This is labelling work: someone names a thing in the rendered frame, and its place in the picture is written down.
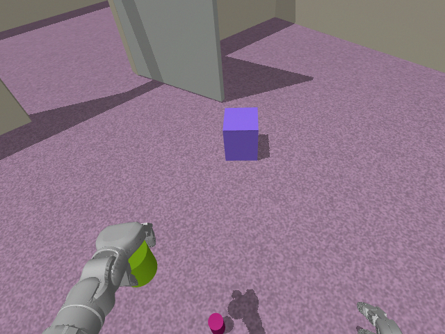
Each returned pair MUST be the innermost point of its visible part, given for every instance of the right robot hand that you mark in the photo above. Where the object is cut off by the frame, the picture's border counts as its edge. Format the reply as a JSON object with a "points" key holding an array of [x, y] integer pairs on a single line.
{"points": [[378, 318]]}

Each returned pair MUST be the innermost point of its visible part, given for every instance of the left robot hand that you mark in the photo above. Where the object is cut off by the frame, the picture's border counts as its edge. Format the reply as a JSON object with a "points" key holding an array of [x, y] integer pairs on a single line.
{"points": [[128, 237]]}

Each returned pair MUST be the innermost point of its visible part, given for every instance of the left robot arm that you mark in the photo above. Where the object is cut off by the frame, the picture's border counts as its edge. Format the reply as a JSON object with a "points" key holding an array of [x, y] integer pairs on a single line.
{"points": [[93, 297]]}

